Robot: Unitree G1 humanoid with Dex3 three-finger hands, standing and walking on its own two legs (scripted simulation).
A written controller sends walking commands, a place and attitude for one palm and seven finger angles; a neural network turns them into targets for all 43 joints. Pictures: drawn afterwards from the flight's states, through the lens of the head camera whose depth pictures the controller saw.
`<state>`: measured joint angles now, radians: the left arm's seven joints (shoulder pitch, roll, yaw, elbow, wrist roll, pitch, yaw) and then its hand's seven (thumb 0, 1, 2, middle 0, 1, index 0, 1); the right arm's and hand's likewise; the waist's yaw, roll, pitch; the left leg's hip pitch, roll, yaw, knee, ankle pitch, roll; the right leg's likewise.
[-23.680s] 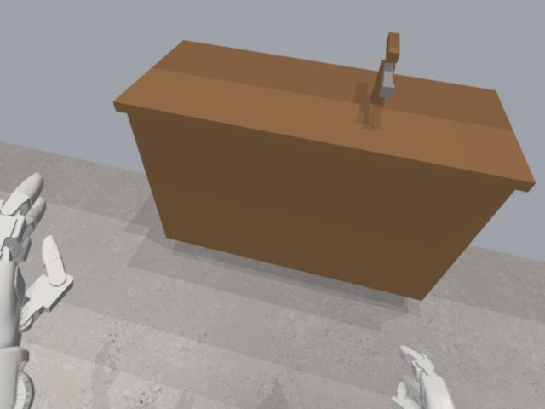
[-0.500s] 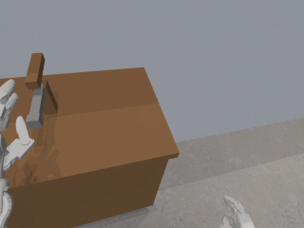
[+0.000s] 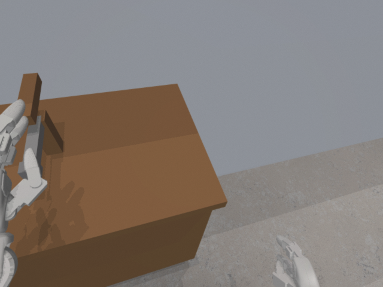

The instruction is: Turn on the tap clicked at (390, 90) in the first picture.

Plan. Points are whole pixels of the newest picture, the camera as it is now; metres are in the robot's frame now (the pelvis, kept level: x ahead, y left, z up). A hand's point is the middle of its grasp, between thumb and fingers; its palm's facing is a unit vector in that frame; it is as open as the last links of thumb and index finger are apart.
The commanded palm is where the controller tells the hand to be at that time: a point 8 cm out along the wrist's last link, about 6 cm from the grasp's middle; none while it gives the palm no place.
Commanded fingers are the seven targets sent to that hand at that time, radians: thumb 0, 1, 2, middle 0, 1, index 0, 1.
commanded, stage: look again from close up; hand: left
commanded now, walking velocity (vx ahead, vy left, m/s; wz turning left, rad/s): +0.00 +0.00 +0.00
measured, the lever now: (30, 170) +0.28 +0.33 +0.08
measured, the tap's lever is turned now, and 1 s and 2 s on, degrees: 0 0 0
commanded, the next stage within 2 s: shuffle to correct the standing spot in 0.02 s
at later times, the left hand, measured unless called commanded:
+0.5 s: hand (57, 198) +0.20 +0.22 +0.17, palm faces +0.36 -0.83 -0.43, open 7.4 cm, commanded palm +0.14 +0.25 +0.17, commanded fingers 0.00 0.90 0.90 -0.20 -0.30 -0.20 -0.30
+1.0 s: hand (4, 264) +0.11 +0.23 +0.18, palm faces +0.40 -0.84 -0.37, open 7.4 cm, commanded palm +0.06 +0.27 +0.17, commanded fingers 0.00 0.90 0.90 -0.20 -0.30 -0.20 -0.30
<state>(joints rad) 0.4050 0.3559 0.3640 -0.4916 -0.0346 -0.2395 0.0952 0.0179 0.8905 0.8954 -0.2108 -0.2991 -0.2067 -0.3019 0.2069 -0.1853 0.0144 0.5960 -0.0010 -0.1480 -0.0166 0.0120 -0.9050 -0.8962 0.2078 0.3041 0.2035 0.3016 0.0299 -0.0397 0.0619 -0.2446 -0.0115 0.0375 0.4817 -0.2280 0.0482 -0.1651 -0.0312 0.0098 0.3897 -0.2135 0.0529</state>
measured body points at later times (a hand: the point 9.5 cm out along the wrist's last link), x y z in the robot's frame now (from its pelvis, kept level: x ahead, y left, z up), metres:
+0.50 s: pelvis -0.02 -0.03 -0.01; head +0.02 -0.01 +0.44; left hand +0.17 +0.26 +0.19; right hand +0.17 -0.24 -0.08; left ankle +0.02 +0.08 -0.74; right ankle +0.00 -0.16 -0.74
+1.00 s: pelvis -0.10 -0.01 -0.01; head -0.09 +0.01 +0.44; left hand +0.08 +0.27 +0.20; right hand +0.06 -0.23 -0.09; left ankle -0.09 +0.09 -0.74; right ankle -0.09 -0.13 -0.74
